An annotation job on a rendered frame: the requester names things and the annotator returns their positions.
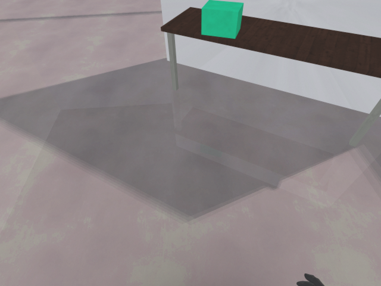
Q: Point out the right robot hand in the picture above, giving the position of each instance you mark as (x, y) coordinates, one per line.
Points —
(312, 281)

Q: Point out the carton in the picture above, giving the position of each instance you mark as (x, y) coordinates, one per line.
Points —
(221, 18)

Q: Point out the table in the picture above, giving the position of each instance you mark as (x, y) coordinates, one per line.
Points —
(340, 50)

